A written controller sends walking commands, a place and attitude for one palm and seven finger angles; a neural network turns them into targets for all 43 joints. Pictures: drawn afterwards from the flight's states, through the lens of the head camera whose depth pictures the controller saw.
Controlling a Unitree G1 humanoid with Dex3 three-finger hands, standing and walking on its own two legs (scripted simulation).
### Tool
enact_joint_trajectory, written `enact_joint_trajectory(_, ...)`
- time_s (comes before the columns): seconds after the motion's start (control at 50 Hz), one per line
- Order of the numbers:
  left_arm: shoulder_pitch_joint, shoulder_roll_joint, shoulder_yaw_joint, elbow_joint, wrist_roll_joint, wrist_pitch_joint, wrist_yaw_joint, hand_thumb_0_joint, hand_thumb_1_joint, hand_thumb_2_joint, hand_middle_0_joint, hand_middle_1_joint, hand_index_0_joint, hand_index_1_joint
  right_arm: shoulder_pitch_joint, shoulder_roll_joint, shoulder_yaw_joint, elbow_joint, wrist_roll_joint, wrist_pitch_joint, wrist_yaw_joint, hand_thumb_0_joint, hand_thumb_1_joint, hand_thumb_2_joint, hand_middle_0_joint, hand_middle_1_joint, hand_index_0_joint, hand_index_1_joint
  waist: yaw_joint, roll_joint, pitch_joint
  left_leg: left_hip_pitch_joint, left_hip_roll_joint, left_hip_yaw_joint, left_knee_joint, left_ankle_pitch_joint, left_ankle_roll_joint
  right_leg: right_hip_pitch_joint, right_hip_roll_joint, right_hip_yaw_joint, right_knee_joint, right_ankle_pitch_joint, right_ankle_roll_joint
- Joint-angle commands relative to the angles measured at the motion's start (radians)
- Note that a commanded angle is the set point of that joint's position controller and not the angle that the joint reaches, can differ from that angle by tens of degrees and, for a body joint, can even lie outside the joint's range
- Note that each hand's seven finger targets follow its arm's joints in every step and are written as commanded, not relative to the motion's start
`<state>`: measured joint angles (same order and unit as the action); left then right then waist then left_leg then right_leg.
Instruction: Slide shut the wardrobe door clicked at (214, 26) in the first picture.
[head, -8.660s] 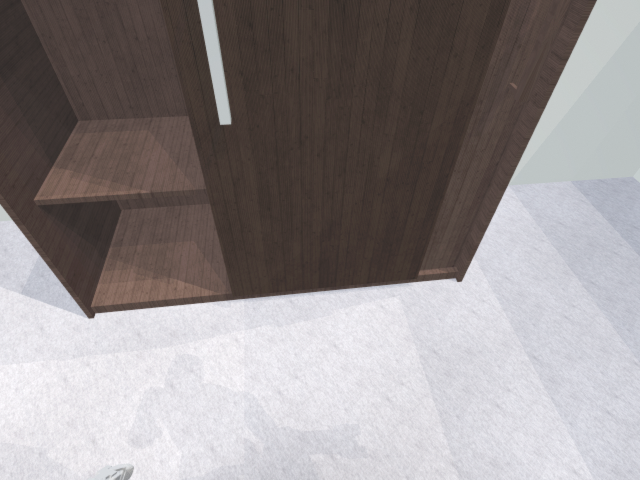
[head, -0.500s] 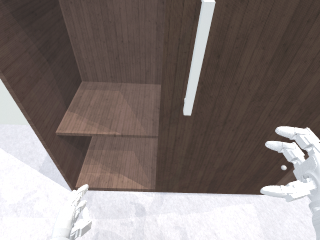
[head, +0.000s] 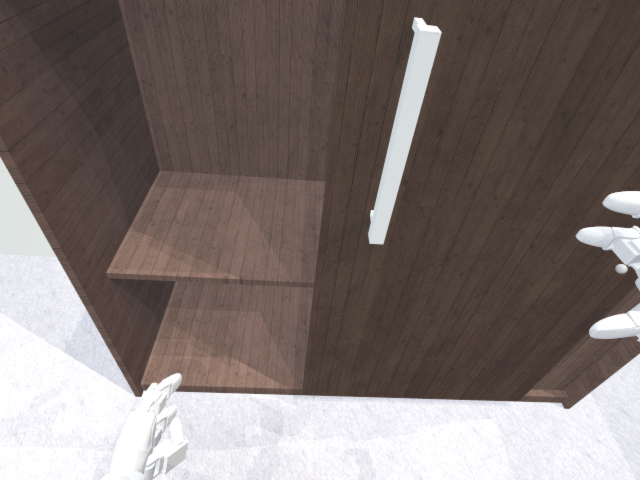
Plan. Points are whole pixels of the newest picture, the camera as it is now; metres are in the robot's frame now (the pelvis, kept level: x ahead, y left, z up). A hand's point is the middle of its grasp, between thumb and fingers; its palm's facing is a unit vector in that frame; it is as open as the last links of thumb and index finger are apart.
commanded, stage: raise the hand with hooked fingers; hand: right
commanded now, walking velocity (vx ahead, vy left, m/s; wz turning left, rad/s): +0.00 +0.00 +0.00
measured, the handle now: (394, 147) +0.52 -0.09 +0.19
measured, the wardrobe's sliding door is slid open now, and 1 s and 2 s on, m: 0.50 0.50 0.50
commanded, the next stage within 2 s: move the hooked fingers beside the handle in 0.40 s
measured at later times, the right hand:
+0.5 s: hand (609, 275) +0.28 -0.27 +0.21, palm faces +0.08 +0.99 -0.09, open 14.0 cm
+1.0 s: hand (556, 243) +0.32 -0.24 +0.21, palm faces +0.05 +1.00 -0.04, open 14.0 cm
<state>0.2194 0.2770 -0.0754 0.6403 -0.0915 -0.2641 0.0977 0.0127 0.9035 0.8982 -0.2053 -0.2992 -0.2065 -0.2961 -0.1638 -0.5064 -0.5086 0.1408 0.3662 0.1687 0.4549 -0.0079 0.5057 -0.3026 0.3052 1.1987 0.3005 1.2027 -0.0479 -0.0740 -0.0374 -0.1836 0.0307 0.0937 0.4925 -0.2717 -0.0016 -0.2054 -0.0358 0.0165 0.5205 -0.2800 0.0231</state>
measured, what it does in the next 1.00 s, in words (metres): stands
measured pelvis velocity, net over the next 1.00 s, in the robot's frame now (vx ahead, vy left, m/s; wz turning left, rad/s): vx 0.00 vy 0.00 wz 0.02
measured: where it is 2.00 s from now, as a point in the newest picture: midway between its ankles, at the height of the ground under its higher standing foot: outside the picture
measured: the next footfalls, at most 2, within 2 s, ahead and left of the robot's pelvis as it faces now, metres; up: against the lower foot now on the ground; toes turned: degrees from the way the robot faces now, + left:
none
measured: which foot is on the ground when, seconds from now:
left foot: down 0.00-1.00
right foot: down 0.00-1.00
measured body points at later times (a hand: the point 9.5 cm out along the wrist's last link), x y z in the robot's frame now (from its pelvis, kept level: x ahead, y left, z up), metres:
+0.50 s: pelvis +0.00 +0.00 +0.00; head -0.03 +0.03 +0.45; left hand +0.19 +0.23 -0.07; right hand +0.27 -0.33 +0.21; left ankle +0.00 +0.12 -0.74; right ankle +0.00 -0.13 -0.74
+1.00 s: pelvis +0.00 +0.00 +0.00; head -0.03 +0.03 +0.45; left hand +0.18 +0.23 -0.07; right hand +0.31 -0.29 +0.21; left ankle +0.00 +0.12 -0.74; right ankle +0.00 -0.13 -0.74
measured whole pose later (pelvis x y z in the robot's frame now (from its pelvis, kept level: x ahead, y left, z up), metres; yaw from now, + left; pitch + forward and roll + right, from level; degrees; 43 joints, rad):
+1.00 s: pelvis +0.00 +0.00 +0.00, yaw +1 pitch -2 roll +0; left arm 0.21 0.26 -0.07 0.65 -0.09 -0.25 0.10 0.01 0.90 0.90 -0.20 -0.30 -0.21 -0.30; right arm -0.28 -0.40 -0.40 0.19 0.30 0.18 0.33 -0.01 0.51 -0.30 0.31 1.20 0.30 1.20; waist -0.03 -0.07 -0.03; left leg -0.19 0.03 0.08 0.48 -0.26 0.00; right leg -0.20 -0.03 0.00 0.49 -0.26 0.02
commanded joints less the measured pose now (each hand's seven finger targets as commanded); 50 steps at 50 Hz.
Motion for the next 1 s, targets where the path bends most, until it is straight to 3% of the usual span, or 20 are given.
enact_joint_trajectory(0.0,-0.142,0.116,0.049,-0.191,-0.006,-0.052,0.002,0.000,0.900,0.900,-0.200,-0.300,-0.200,-0.300,-0.214,-0.239,-0.063,-0.177,0.017,-0.024,0.008,0.000,0.500,-0.300,0.300,1.200,0.300,1.200,-0.006,0.045,-0.136,0.008,-0.029,-0.021,-0.066,0.229,0.007,0.038,0.048,-0.002,-0.064,0.203,-0.042)
enact_joint_trajectory(0.08,-0.147,0.109,0.053,-0.199,0.003,-0.056,0.003,0.000,0.900,0.900,-0.200,-0.300,-0.200,-0.300,-0.235,-0.285,-0.125,-0.272,0.020,-0.055,-0.022,0.000,0.500,-0.300,0.300,1.200,0.300,1.200,-0.012,0.019,-0.190,0.035,-0.030,-0.023,-0.061,0.245,0.006,0.062,0.048,-0.007,-0.060,0.227,-0.044)
enact_joint_trajectory(0.12,-0.140,0.106,0.051,-0.187,0.005,-0.056,0.006,0.000,0.900,0.900,-0.200,-0.300,-0.200,-0.300,-0.236,-0.299,-0.138,-0.282,0.020,-0.072,-0.037,0.000,0.500,-0.300,0.300,1.200,0.300,1.200,-0.013,0.021,-0.166,0.039,-0.030,-0.024,-0.069,0.225,0.008,0.049,0.045,-0.006,-0.064,0.218,-0.042)
enact_joint_trajectory(0.16,-0.146,0.103,0.052,-0.188,0.006,-0.064,0.009,0.000,0.900,0.900,-0.200,-0.300,-0.200,-0.300,-0.266,-0.293,-0.129,-0.315,0.007,-0.082,-0.047,0.000,0.500,-0.300,0.300,1.200,0.300,1.200,-0.009,-0.053,-0.170,0.026,-0.032,-0.025,-0.067,0.225,0.010,0.071,0.048,-0.011,-0.071,0.217,-0.043)
enact_joint_trajectory(0.26,-0.133,0.104,0.050,-0.178,0.002,-0.068,0.017,0.000,0.900,0.900,-0.200,-0.300,-0.200,-0.300,-0.257,-0.262,-0.094,-0.262,0.003,-0.066,-0.043,0.000,0.500,-0.300,0.300,1.200,0.300,1.200,0.002,-0.017,-0.133,0.007,-0.036,-0.021,-0.081,0.203,0.007,0.064,0.046,-0.010,-0.079,0.186,-0.043)
enact_joint_trajectory(0.3,-0.137,0.103,0.049,-0.180,0.001,-0.069,0.019,0.000,0.900,0.900,-0.200,-0.300,-0.200,-0.300,-0.254,-0.251,-0.082,-0.255,0.001,-0.054,-0.035,0.000,0.500,-0.300,0.300,1.200,0.300,1.200,0.002,-0.034,-0.141,0.009,-0.035,-0.020,-0.076,0.219,0.008,0.071,0.047,-0.009,-0.077,0.198,-0.043)
enact_joint_trajectory(0.36,-0.138,0.106,0.049,-0.181,0.001,-0.069,0.015,0.000,0.900,0.900,-0.200,-0.300,-0.200,-0.300,-0.245,-0.258,-0.093,-0.245,0.013,-0.052,-0.029,0.000,0.500,-0.300,0.300,1.200,0.300,1.200,0.001,0.019,-0.144,0.017,-0.037,-0.020,-0.082,0.204,0.005,0.056,0.046,-0.005,-0.077,0.184,-0.044)
enact_joint_trajectory(0.42,-0.140,0.102,0.048,-0.178,0.005,-0.067,0.013,0.000,0.900,0.900,-0.200,-0.300,-0.200,-0.300,-0.240,-0.271,-0.103,-0.255,0.013,-0.057,-0.027,0.000,0.500,-0.300,0.300,1.200,0.300,1.200,-0.004,-0.011,-0.146,0.022,-0.033,-0.024,-0.081,0.220,0.009,0.061,0.046,-0.009,-0.072,0.200,-0.042)
enact_joint_trajectory(0.5,-0.145,0.103,0.047,-0.178,0.002,-0.069,0.013,0.000,0.900,0.900,-0.200,-0.300,-0.200,-0.300,-0.268,-0.239,-0.076,-0.248,0.015,-0.058,-0.026,0.000,0.500,-0.300,0.300,1.200,0.300,1.200,0.003,0.005,-0.156,0.009,-0.037,-0.017,-0.074,0.229,0.005,0.071,0.047,-0.004,-0.076,0.202,-0.043)
enact_joint_trajectory(0.52,-0.142,0.098,0.046,-0.170,0.002,-0.067,0.012,0.000,0.900,0.900,-0.200,-0.300,-0.200,-0.300,-0.289,-0.217,-0.046,-0.249,0.015,-0.063,-0.030,0.000,0.500,-0.300,0.300,1.200,0.300,1.200,0.011,0.016,-0.141,0.008,-0.035,-0.020,-0.083,0.212,0.006,0.068,0.045,-0.004,-0.075,0.192,-0.042)
enact_joint_trajectory(0.56,-0.143,0.100,0.048,-0.169,0.001,-0.071,0.014,0.000,0.900,0.900,-0.200,-0.300,-0.200,-0.300,-0.322,-0.201,-0.024,-0.256,0.007,-0.065,-0.036,0.000,0.500,-0.300,0.300,1.200,0.300,1.200,0.013,-0.020,-0.150,-0.005,-0.038,-0.020,-0.081,0.214,0.007,0.083,0.048,-0.002,-0.077,0.190,-0.043)
enact_joint_trajectory(0.62,-0.133,0.100,0.047,-0.151,0.003,-0.066,0.020,0.000,0.900,0.900,-0.200,-0.300,-0.200,-0.300,-0.388,-0.209,-0.005,-0.212,-0.013,-0.067,-0.063,0.000,0.500,-0.300,0.300,1.200,0.300,1.200,0.021,0.026,-0.116,-0.020,-0.036,-0.018,-0.097,0.153,0.006,0.067,0.044,0.006,-0.088,0.149,-0.043)
enact_joint_trajectory(0.64,-0.143,0.098,0.045,-0.157,0.002,-0.069,0.020,0.000,0.900,0.900,-0.200,-0.300,-0.200,-0.300,-0.416,-0.179,0.023,-0.223,-0.019,-0.068,-0.067,0.000,0.500,-0.300,0.300,1.200,0.300,1.200,0.023,-0.010,-0.123,-0.026,-0.037,-0.020,-0.094,0.152,0.008,0.076,0.047,0.006,-0.092,0.145,-0.043)
enact_joint_trajectory(0.7,-0.149,0.092,0.044,-0.163,0.006,-0.069,0.020,0.000,0.900,0.900,-0.200,-0.300,-0.200,-0.300,-0.423,-0.189,0.011,-0.240,-0.033,-0.074,-0.089,0.000,0.500,-0.300,0.300,1.200,0.300,1.200,0.010,-0.036,-0.175,0.003,-0.032,-0.017,-0.078,0.186,0.013,0.094,0.048,0.007,-0.093,0.180,-0.041)
enact_joint_trajectory(0.72,-0.143,0.091,0.043,-0.154,0.008,-0.064,0.017,0.000,0.900,0.900,-0.200,-0.300,-0.200,-0.300,-0.421,-0.184,0.016,-0.228,-0.032,-0.078,-0.099,0.000,0.500,-0.300,0.300,1.200,0.300,1.200,0.011,0.002,-0.169,0.017,-0.031,-0.013,-0.084,0.184,0.014,0.083,0.045,0.009,-0.096,0.184,-0.039)
enact_joint_trajectory(0.78,-0.148,0.090,0.045,-0.162,0.010,-0.059,0.013,0.000,0.900,0.900,-0.200,-0.300,-0.200,-0.300,-0.386,-0.191,-0.014,-0.209,-0.035,-0.070,-0.110,0.000,0.500,-0.300,0.300,1.200,0.300,1.200,-0.003,0.006,-0.195,0.037,-0.030,-0.014,-0.070,0.243,0.013,0.083,0.047,-0.001,-0.092,0.223,-0.040)
enact_joint_trajectory(0.92,-0.145,0.092,0.048,-0.157,0.006,-0.039,0.008,0.000,0.900,0.900,-0.200,-0.300,-0.200,-0.300,-0.426,-0.169,0.015,-0.146,-0.047,-0.051,-0.137,0.000,0.500,-0.300,0.300,1.200,0.300,1.200,0.004,0.036,-0.160,0.024,-0.028,-0.021,-0.083,0.219,0.011,0.059,0.043,-0.010,-0.094,0.201,-0.041)
enact_joint_trajectory(0.96,-0.146,0.093,0.051,-0.157,0.005,-0.037,0.010,0.000,0.900,0.900,-0.200,-0.300,-0.200,-0.300,-0.486,-0.152,0.042,-0.151,-0.054,-0.056,-0.140,0.000,0.500,-0.300,0.300,1.200,0.300,1.200,0.018,0.011,-0.165,0.005,-0.029,-0.024,-0.084,0.206,0.009,0.070,0.043,-0.014,-0.094,0.186,-0.042)
enact_joint_trajectory(0.98,-0.143,0.091,0.051,-0.155,0.005,-0.038,0.012,0.000,0.900,0.900,-0.200,-0.300,-0.200,-0.300,-0.510,-0.138,0.057,-0.143,-0.055,-0.059,-0.142,0.000,0.500,-0.300,0.300,1.200,0.300,1.200,0.025,0.028,-0.162,-0.002,-0.030,-0.022,-0.085,0.203,0.008,0.074,0.043,-0.011,-0.095,0.182,-0.043)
